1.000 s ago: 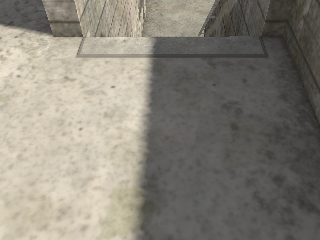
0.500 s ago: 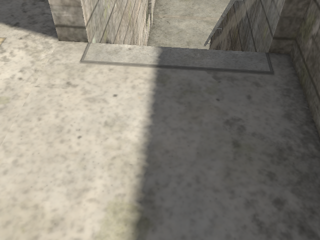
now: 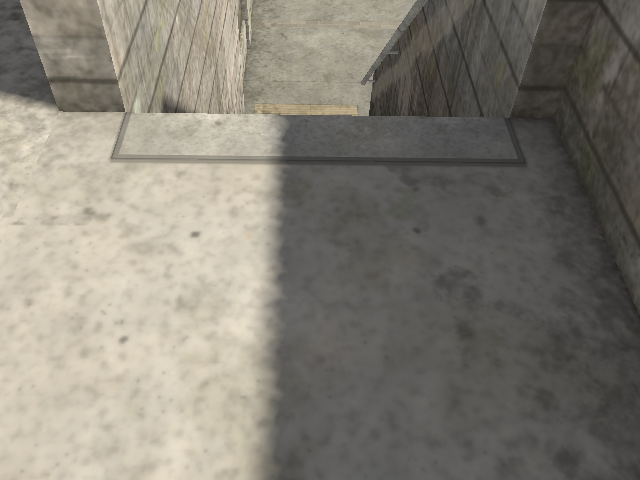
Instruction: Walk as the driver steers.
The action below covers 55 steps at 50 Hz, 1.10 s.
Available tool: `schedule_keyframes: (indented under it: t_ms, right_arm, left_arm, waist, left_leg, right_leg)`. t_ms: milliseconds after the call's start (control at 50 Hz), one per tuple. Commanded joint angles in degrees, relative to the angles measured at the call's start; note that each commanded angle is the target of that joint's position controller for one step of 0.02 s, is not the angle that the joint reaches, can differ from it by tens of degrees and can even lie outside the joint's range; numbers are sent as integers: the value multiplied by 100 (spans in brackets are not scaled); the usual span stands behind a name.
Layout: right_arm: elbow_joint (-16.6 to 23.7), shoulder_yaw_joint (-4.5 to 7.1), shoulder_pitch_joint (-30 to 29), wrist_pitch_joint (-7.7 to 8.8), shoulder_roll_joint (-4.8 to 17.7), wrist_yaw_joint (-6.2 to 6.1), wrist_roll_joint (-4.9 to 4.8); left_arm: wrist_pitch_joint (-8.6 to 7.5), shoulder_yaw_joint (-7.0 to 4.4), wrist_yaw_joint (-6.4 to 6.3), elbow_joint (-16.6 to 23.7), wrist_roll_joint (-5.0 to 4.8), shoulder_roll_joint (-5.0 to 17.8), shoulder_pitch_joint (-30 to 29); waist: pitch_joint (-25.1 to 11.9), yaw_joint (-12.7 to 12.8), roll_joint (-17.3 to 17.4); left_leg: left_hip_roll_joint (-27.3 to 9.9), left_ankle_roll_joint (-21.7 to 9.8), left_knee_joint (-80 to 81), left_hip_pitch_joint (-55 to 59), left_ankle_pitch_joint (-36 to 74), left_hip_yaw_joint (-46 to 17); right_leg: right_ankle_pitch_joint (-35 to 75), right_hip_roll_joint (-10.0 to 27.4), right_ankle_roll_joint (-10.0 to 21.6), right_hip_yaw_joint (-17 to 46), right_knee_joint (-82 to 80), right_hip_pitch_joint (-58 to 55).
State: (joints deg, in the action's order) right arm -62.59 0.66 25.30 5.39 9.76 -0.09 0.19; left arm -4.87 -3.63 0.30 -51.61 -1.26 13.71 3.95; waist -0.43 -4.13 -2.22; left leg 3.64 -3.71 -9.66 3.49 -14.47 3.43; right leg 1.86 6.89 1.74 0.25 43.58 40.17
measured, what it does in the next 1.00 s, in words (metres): walks ahead: right foot, then left foot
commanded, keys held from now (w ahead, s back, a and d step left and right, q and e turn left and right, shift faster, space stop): w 1.00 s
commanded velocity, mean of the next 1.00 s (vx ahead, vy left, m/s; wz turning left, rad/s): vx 0.49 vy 0.00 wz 0.00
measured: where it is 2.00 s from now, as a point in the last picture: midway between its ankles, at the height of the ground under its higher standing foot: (297, 260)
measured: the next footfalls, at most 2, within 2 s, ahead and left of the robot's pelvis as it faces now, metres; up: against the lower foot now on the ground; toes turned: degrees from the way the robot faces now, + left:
right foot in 0.18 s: +0.31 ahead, -0.14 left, +0.00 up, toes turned -3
left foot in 0.76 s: +0.62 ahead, +0.10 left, +0.00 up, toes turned +3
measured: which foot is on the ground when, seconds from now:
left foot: down 0.00-0.18, up 0.20-0.74, down 0.76-1.00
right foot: up 0.00-0.16, down 0.18-0.76, up 0.78-1.00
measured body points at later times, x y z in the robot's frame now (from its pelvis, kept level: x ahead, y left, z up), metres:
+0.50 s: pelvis +0.29 -0.06 +0.00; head +0.30 -0.06 +0.45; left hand +0.29 +0.20 -0.14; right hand +0.44 -0.32 -0.11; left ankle +0.43 +0.13 -0.67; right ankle +0.27 -0.14 -0.74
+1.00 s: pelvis +0.57 +0.03 +0.00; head +0.59 +0.04 +0.45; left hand +0.70 +0.29 -0.13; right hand +0.60 -0.24 -0.13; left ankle +0.58 +0.10 -0.74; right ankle +0.64 -0.15 -0.66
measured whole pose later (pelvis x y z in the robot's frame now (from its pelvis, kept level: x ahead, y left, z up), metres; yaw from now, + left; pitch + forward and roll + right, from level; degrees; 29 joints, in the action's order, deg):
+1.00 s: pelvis +0.57 +0.03 +0.00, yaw +0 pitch +1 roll +1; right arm -56.5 3.0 17.7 6.0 12.7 1.4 0.4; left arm -4.7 -3.8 -0.6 -53.2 -0.8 15.5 9.3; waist 0.1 -2.1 -2.4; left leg 3.6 -4.6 -16.6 -9.9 -8.3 4.0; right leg -11.2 7.2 2.3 1.8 59.5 36.4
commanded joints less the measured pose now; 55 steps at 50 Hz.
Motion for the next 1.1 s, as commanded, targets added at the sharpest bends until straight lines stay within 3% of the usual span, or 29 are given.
schedule_keyframes:
  t_ms: [20,80,120,160,180,200,220,240,260,280,320,360,420,540,640,700,720,740,760,780,800,820,840,860,880,920,960,1020,1100]
  right_arm:
    - [176,187,286,31,982,-63,-51]
    - [114,227,440,-33,1000,-75,-81]
    - [160,279,313,-70,1117,-85,-73]
    - [223,327,131,-129,1258,-83,-30]
    - [305,297,-20,-152,1206,-69,-6]
    - [466,194,48,-124,960,-47,89]
    - [390,-27,878,27,60,53,-49]
    - [439,131,263,189,758,72,-219]
    - [679,213,-364,259,1043,64,-330]
    - [746,228,-644,269,1056,2,-291]
    - [730,295,-504,122,864,-51,-164]
    - [727,297,-383,-10,660,-71,-164]
    - [1003,343,-1062,-83,772,-101,-88]
    - [1372,300,-2345,-9,659,-10,-77]
    - [1662,243,-3074,44,693,153,-146]
    - [1688,306,-2812,105,905,234,-160]
    - [1568,388,-2341,119,1056,229,-151]
    - [1250,538,-1359,119,1316,197,-139]
    - [1012,673,-244,110,1787,139,-67]
    - [877,740,125,84,2175,173,-25]
    - [911,580,50,94,1595,181,-60]
    - [1025,497,-505,116,1318,163,-86]
    - [1156,431,-1026,122,1155,163,-59]
    - [1192,380,-1330,130,983,185,-9]
    - [1167,330,-1420,143,844,202,47]
    - [1051,334,-1270,158,866,209,26]
    - [964,378,-1086,169,1068,146,15]
    - [867,390,-796,117,1149,39,-2]
    - [763,375,-466,75,1172,-20,-52]
  left_arm:
    - [-91,58,91,532,-26,129,-946]
    - [-152,93,213,729,-51,160,-1321]
    - [-193,50,273,764,-53,304,-1183]
    - [-197,-132,244,528,-50,677,-165]
    - [-173,-272,194,198,-53,953,949]
    - [-129,-382,114,-25,44,1455,2032]
    - [-140,-343,179,-126,152,1491,2184]
    - [-159,-208,187,-118,93,945,1903]
    - [-182,-128,174,-19,51,708,1292]
    - [-213,-61,196,86,70,563,766]
    - [-259,21,252,34,178,308,497]
    - [-261,26,238,-107,156,337,667]
    - [-250,-28,103,-232,166,639,989]
    - [-156,-43,-43,-376,80,777,1624]
    - [-49,-90,-63,-598,30,842,2066]
    - [32,-152,-93,-597,17,966,1916]
    - [60,-160,-96,-559,18,1001,1763]
    - [88,-111,-93,-518,44,875,1678]
    - [83,-10,-91,-372,139,676,1732]
    - [-61,221,-11,-353,118,-166,2463]
    - [-206,100,11,-414,-35,429,2142]
    - [-287,10,20,-228,-154,780,1560]
    - [-300,1,-25,-152,-134,799,1238]
    - [-261,-44,-68,-136,-34,760,1084]
    - [-179,-67,-78,-153,2,667,1209]
    - [-40,-54,-90,-190,10,421,1380]
    - [27,-70,-108,-84,43,415,1108]
    - [35,-91,-101,128,97,416,477]
    - [-11,-41,-28,329,65,292,-273]
  waist:
    - [842,-35,538]
    - [926,-24,575]
    - [705,198,687]
    - [-57,792,969]
    - [-680,1310,969]
    - [-1608,1503,84]
    - [-2512,944,-1406]
    - [-1914,1127,-783]
    - [-977,971,-556]
    - [-582,729,109]
    - [-283,319,79]
    - [-104,204,-62]
    - [234,272,-19]
    - [390,659,-40]
    - [586,852,-88]
    - [383,569,-237]
    - [87,277,-297]
    - [-485,-164,-208]
    - [-1367,-493,422]
    - [-2096,-66,2004]
    - [-2048,-250,1508]
    - [-1200,-180,1216]
    - [-774,10,678]
    - [-430,180,480]
    - [-345,383,587]
    - [-216,511,635]
    - [-12,520,545]
    - [156,381,482]
    - [323,154,549]
  left_leg:
    - [-1519,-661,470,-416,1810,-673]
    - [-1752,-647,195,184,2194,-627]
    - [-1835,-561,-249,442,3346,-543]
    - [-1729,-424,-1486,476,5371,-405]
    - [-1473,-247,-2773,-201,5344,-259]
    - [-1009,-83,-4793,-1717,2982,-64]
    - [84,159,-6589,-3710,-1682,-741]
    - [-222,-14,-7161,-4289,-1654,-1309]
    - [-522,-91,-7114,-4556,-1109,-1044]
    - [-848,-82,-6825,-4224,-539,-906]
    - [-1185,-68,-6295,-3566,-97,-893]
    - [-1267,-14,-5913,-3449,-61,-801]
    - [-1380,188,-5114,-4094,567,-721]
    - [-1094,287,-2991,-4235,2106,-425]
    - [-934,171,-2219,-4374,1729,-386]
    - [-746,-57,-1967,-3758,1091,-276]
    - [-545,-164,-1885,-3025,1000,-98]
    - [-390,-327,-1867,-1728,1072,5]
    - [-1411,-707,-1981,94,1120,-1170]
    - [-2668,-1665,-1243,2007,104,-4007]
    - [-2578,-1532,-774,1953,-517,-4510]
    - [-2396,-1232,-722,1215,-253,-3600]
    - [-2193,-1077,-598,331,357,-2869]
    - [-1981,-990,-426,-439,861,-2358]
    - [-1814,-921,-255,-874,1079,-2010]
    - [-1688,-969,20,-1235,1307,-1652]
    - [-1679,-1017,202,-1317,1569,-1407]
    - [-1625,-943,309,-1095,1762,-1148]
    - [-1423,-741,368,-965,1670,-737]
  right_leg:
    - [370,-199,9,-209,-753,146]
    - [110,-266,180,-192,-1163,215]
    - [-269,-445,353,-298,-1340,-283]
    - [-571,-856,591,-547,-1315,-1771]
    - [-428,-796,791,-414,-1312,-3330]
    - [-651,513,1168,1181,-1201,-5245]
    - [-1933,1719,2101,4183,-2213,-6796]
    - [-2249,1429,1742,4158,-2672,-6293]
    - [-1762,1257,1465,3119,-2792,-5326]
    - [-978,1078,1331,2381,-2965,-4319]
    - [-463,685,1191,1500,-3279,-3198]
    - [-381,542,1250,1122,-3545,-2799]
    - [-270,535,1300,858,-3796,-2727]
    - [-152,325,1004,350,-3810,-3228]
    - [-132,677,960,363,-3434,-4139]
    - [813,852,809,383,-2921,-4475]
    - [1789,740,714,253,-2381,-4434]
    - [2354,421,564,18,-1272,-4109]
    - [970,49,346,-275,591,-2894]
    - [-2934,-1070,-17,-117,2570,-548]
    - [-3426,-855,101,701,3331,138]
    - [-2956,-543,214,607,3421,525]
    - [-2375,-216,228,448,3177,299]
    - [-2028,-31,206,393,2803,20]
    - [-1804,122,210,436,2566,-351]
    - [-1663,183,166,372,2215,-585]
    - [-1304,224,63,323,1773,-293]
    - [-451,217,-77,283,848,188]
    - [465,3,-84,64,-411,-23]
Over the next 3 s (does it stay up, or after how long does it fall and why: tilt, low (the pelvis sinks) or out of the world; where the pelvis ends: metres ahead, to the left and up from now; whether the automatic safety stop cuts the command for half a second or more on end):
stays up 1.63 -0.02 -0.03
